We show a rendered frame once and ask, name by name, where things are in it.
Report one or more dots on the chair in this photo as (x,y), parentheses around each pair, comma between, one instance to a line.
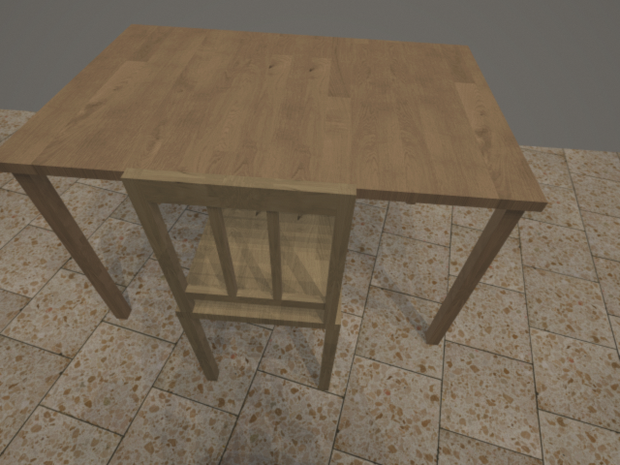
(272,252)

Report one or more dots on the table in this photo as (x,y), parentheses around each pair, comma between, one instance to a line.
(404,121)

